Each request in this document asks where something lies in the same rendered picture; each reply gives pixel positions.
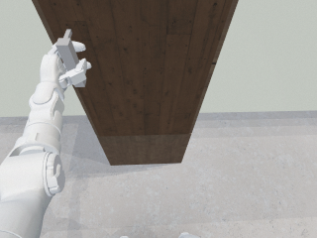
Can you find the handle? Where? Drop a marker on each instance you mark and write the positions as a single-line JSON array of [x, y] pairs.
[[68, 54]]

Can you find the cupboard door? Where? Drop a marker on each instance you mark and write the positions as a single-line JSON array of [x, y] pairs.
[[150, 59]]

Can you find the robot left upper arm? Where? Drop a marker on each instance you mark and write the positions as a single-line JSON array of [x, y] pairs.
[[27, 186]]

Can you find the robot left forearm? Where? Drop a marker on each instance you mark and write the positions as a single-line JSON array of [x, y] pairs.
[[44, 126]]

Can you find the robot left hand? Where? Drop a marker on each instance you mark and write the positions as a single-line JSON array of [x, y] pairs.
[[53, 70]]

